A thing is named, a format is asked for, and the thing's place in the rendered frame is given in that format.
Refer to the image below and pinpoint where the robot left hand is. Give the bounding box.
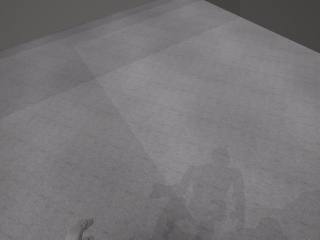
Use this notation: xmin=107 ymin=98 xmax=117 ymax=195
xmin=64 ymin=217 xmax=95 ymax=240

